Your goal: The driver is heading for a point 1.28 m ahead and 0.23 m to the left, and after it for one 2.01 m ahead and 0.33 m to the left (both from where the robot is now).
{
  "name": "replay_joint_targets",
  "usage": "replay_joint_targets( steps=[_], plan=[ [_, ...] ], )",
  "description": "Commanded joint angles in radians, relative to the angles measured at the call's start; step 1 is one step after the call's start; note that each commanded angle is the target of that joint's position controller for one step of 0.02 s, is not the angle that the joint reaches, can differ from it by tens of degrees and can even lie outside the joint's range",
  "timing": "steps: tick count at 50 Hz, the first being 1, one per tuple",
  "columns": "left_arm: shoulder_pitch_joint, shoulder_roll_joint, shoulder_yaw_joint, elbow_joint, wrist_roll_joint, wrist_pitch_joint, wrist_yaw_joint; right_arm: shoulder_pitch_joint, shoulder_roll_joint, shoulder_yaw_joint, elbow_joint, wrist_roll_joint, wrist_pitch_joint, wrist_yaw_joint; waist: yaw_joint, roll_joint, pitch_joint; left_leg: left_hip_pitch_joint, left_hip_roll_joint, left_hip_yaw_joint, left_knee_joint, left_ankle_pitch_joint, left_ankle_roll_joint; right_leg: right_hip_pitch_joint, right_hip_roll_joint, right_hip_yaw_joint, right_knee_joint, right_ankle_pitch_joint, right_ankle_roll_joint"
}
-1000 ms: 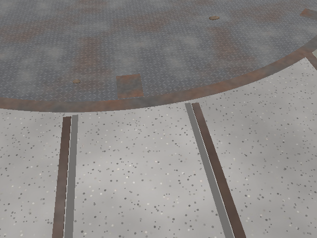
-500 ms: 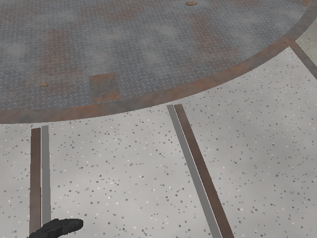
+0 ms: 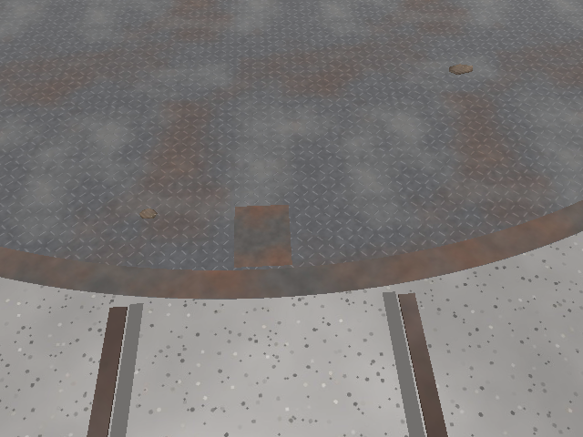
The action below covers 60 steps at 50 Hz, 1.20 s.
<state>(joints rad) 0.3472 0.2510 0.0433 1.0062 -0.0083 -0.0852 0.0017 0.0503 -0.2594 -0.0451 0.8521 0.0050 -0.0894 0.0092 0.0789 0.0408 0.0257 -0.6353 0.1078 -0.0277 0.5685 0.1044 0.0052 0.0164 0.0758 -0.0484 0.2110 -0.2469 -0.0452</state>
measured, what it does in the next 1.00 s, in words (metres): walks ahead: left foot, then right foot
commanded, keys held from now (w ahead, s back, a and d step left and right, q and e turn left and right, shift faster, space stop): no key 0.96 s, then w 0.04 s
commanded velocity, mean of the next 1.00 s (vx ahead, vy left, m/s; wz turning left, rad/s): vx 0.08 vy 0.00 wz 0.00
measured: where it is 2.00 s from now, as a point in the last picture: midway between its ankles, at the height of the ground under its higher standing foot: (314, 356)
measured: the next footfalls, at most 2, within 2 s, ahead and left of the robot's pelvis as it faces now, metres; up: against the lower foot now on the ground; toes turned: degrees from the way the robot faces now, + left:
left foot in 0.08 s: +0.25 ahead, +0.13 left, +0.00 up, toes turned +1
right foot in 0.42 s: +0.21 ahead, -0.11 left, +0.00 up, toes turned -1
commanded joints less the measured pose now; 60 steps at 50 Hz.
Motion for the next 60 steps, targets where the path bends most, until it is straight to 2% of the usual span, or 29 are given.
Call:
replay_joint_targets(
  steps=[1, 2, 3, 4, 5, 6, 7, 8, 9, 10, 11, 13, 15, 17, 19, 21, 22, 23, 24, 25, 29, 40, 48, 49, 51, 52, 54, 58, 60],
  plan=[
    [0.011, 0.163, 0.031, -0.022, -0.002, 0.014, 0.011, -0.044, -0.075, -0.012, -0.071, -0.002, -0.018, 0.017, -0.04, -0.106, 0.005, 0.124, -0.054, 0.016, -0.067, -0.015, 0.028, -0.036, -0.276, 0.101, 0.057, 0.526, -0.112],
    [-0.008, 0.172, 0.033, -0.024, -0.002, 0.021, 0.013, -0.003, -0.099, -0.021, -0.061, -0.006, -0.02, 0.019, -0.069, -0.118, -0.024, 0.177, -0.068, 0.017, -0.081, -0.042, 0.043, -0.011, -0.28, 0.109, 0.114, 0.584, -0.095],
    [-0.038, 0.174, 0.033, -0.031, -0.004, 0.027, 0.015, 0.092, -0.125, -0.033, -0.031, -0.012, -0.022, 0.017, -0.123, -0.114, -0.074, 0.294, -0.092, 0.034, -0.119, -0.015, 0.063, -0.007, -0.252, 0.096, 0.219, 0.661, -0.07],
    [-0.015, 0.155, 0.026, -0.036, 0.005, 0.028, 0.015, 0.192, -0.18, -0.051, -0.002, -0.022, -0.026, 0.011, -0.156, -0.064, -0.155, 0.473, -0.052, 0.017, -0.129, 0.245, 0.091, -0.055, -0.187, 0.063, 0.386, 0.603, -0.029],
    [0.09, 0.077, -0.001, -0.04, 0.032, 0.02, 0.01, 0.28, -0.246, -0.058, 0.009, -0.047, -0.021, 0.006, -0.127, 0.098, -0.314, 0.833, 0.17, -0.206, -0.019, 0.636, 0.203, -0.321, -0.097, 0.031, 0.691, 0.187, 0.026],
    [0.213, 0.009, -0.024, 0.005, 0.015, 0.014, 0.002, 0.309, -0.202, -0.042, 0.023, -0.035, -0.005, 0.011, -0.108, 0.248, -0.467, 0.99, 0.33, -0.439, -0.048, 0.722, 0.346, -0.483, -0.001, 0.098, 0.946, -0.456, 0.066],
    [0.174, 0.114, 0.003, 0.015, -0.01, 0.017, -0.001, 0.298, -0.15, -0.029, 0.017, -0.013, 0.007, 0.018, -0.131, 0.127, -0.454, 0.902, 0.28, -0.422, -0.1, 0.503, 0.323, -0.503, -0.039, 0.191, 1.025, -0.466, 0.064],
    [0.07, 0.141, 0.013, -0.015, -0.026, 0.026, 0.005, 0.197, -0.138, -0.024, 0.002, -0.003, 0.012, 0.015, -0.114, 0.078, -0.299, 0.759, 0.241, -0.33, -0.15, 0.34, 0.281, -0.57, -0.08, 0.149, 1.023, -0.407, 0.066],
    [0.005, 0.129, 0.014, -0.026, -0.019, 0.039, 0.017, 0.113, -0.109, -0.012, -0.012, -0.01, 0.014, 0.011, -0.094, 0.016, -0.203, 0.613, 0.199, -0.269, -0.2, 0.221, 0.251, -0.565, -0.121, 0.126, 0.973, -0.336, 0.076],
    [-0.015, 0.115, 0.017, -0.028, -0.008, 0.058, 0.028, 0.052, -0.084, -0.003, -0.018, -0.018, 0.014, 0.008, -0.064, 0.012, -0.147, 0.478, 0.17, -0.217, -0.245, 0.14, 0.231, -0.506, -0.155, 0.127, 0.901, -0.279, 0.083],
    [0.0, 0.091, 0.014, -0.024, -0.001, 0.074, 0.035, 0.023, -0.084, -0.003, -0.013, -0.031, 0.016, 0.008, -0.038, 0.048, -0.127, 0.375, 0.138, -0.175, -0.281, 0.081, 0.215, -0.42, -0.164, 0.117, 0.83, -0.232, 0.087],
    [0.02, 0.053, 0.006, -0.014, 0.006, 0.089, 0.045, 0.005, -0.085, -0.004, -0.004, -0.043, 0.017, 0.006, -0.02, 0.082, -0.125, 0.294, 0.101, -0.11, -0.307, 0.059, 0.219, -0.323, -0.15, 0.086, 0.692, -0.202, 0.094],
    [-0.003, 0.053, 0.004, -0.015, 0.011, 0.094, 0.05, 0.019, -0.095, -0.006, 0.009, -0.036, 0.021, -0.002, -0.032, 0.082, -0.151, 0.3, 0.099, -0.101, -0.315, -0.019, 0.225, -0.273, -0.145, 0.077, 0.568, -0.136, 0.092],
    [-0.025, 0.067, 0.008, -0.012, 0.013, 0.101, 0.048, 0.019, -0.105, -0.007, 0.018, -0.024, 0.032, -0.01, -0.034, 0.074, -0.152, 0.285, 0.096, -0.107, -0.334, -0.228, 0.212, -0.218, -0.14, 0.066, 0.467, -0.027, 0.084],
    [-0.042, 0.066, 0.01, -0.006, 0.023, 0.103, 0.042, 0.012, -0.094, -0.001, 0.029, -0.012, 0.044, -0.015, -0.023, 0.063, -0.105, 0.225, 0.062, -0.099, -0.342, -0.492, 0.163, -0.146, -0.123, 0.044, 0.34, 0.074, 0.062],
    [-0.072, 0.093, 0.011, -0.02, 0.038, 0.101, 0.042, 0.066, -0.063, 0.011, 0.057, -0.015, 0.049, -0.015, -0.038, 0.017, -0.03, 0.197, 0.011, -0.088, -0.323, -0.635, 0.079, -0.143, -0.179, 0.108, 0.218, 0.103, 0.025],
    [-0.095, 0.16, 0.025, -0.02, 0.022, 0.098, 0.046, 0.106, -0.073, 0.004, 0.059, -0.019, 0.051, -0.016, -0.089, -0.072, 0.008, 0.218, -0.045, -0.043, -0.3, -0.597, 0.048, -0.21, -0.193, 0.117, 0.219, 0.025, 0.001],
    [-0.103, 0.144, 0.027, -0.005, 0.011, 0.091, 0.042, 0.102, -0.071, 0.004, 0.061, -0.021, 0.057, -0.023, -0.085, -0.129, 0.024, 0.308, -0.08, 0.006, -0.256, -0.515, 0.029, -0.321, -0.172, 0.115, 0.185, -0.118, -0.004],
    [-0.114, 0.106, 0.018, 0.0, 0.015, 0.081, 0.039, 0.099, -0.073, 0.002, 0.064, -0.019, 0.061, -0.029, -0.086, -0.141, 0.026, 0.371, -0.083, 0.015, -0.218, -0.449, 0.027, -0.365, -0.167, 0.117, 0.155, -0.14, 0.009],
    [-0.13, 0.088, 0.014, 0.003, 0.02, 0.072, 0.037, 0.106, -0.066, 0.002, 0.069, -0.016, 0.065, -0.034, -0.093, -0.151, 0.016, 0.406, -0.081, 0.02, -0.197, -0.395, 0.033, -0.372, -0.166, 0.115, 0.145, -0.103, 0.024],
    [-0.119, 0.086, 0.013, 0.023, 0.01, 0.051, 0.034, 0.123, -0.064, 0.0, 0.092, -0.017, 0.066, -0.033, -0.083, -0.105, -0.035, 0.437, -0.078, 0.027, -0.161, -0.224, 0.046, -0.285, -0.154, 0.099, 0.191, 0.095, 0.037],
    [-0.113, 0.08, 0.009, 0.058, 0.007, 0.067, 0.038, 0.131, -0.068, -0.006, 0.137, -0.006, 0.084, -0.04, -0.073, -0.043, -0.051, 0.48, -0.07, 0.03, -0.126, -0.074, 0.036, -0.222, -0.135, 0.075, 0.221, 0.24, 0.029],
    [-0.118, 0.067, 0.007, 0.073, 0.008, 0.075, 0.039, 0.132, -0.07, -0.009, 0.166, -0.005, 0.091, -0.047, -0.076, -0.046, -0.027, 0.483, -0.066, 0.028, -0.132, -0.094, 0.03, -0.219, -0.124, 0.064, 0.206, 0.209, 0.032],
    [-0.095, 0.057, 0.006, 0.087, 0.007, 0.077, 0.039, 0.15, -0.06, -0.007, 0.181, -0.005, 0.092, -0.048, -0.074, -0.047, -0.047, 0.49, -0.079, 0.042, -0.133, -0.198, 0.031, -0.209, -0.114, 0.053, 0.199, 0.106, 0.029],
    [-0.09, 0.073, 0.014, 0.09, -0.005, 0.081, 0.042, 0.151, -0.072, -0.015, 0.188, 0.006, 0.096, -0.049, -0.076, -0.059, 0.006, 0.43, -0.107, 0.06, -0.109, -0.567, 0.049, -0.269, -0.096, 0.05, 0.207, -0.238, -0.005],
    [-0.096, 0.077, 0.016, 0.081, -0.008, 0.078, 0.043, 0.147, -0.076, -0.017, 0.183, 0.009, 0.092, -0.05, -0.076, -0.06, 0.058, 0.374, -0.101, 0.044, -0.114, -0.707, 0.062, -0.316, -0.106, 0.07, 0.201, -0.377, -0.025],
    [-0.083, 0.074, 0.016, 0.068, -0.015, 0.055, 0.043, 0.146, -0.067, -0.016, 0.174, 0.016, 0.066, -0.047, -0.072, -0.058, 0.13, 0.305, -0.077, 0.001, -0.112, -0.791, 0.085, -0.364, -0.135, 0.12, 0.193, -0.472, -0.056],
    [0.002, 0.093, 0.024, 0.075, -0.027, 0.005, 0.025, 0.131, -0.034, -0.012, 0.152, 0.022, 0.002, -0.021, -0.051, -0.125, 0.124, 0.204, -0.091, 0.018, 0.014, -0.656, 0.095, -0.267, -0.224, 0.279, 0.16, -0.43, -0.129],
    [0.041, 0.134, 0.035, 0.084, -0.032, -0.008, 0.017, 0.12, -0.002, -0.005, 0.133, 0.026, -0.024, -0.005, -0.057, -0.221, 0.111, 0.126, -0.12, 0.075, 0.126, -0.523, 0.089, -0.163, -0.338, 0.45, 0.108, -0.302, -0.188]
  ],
)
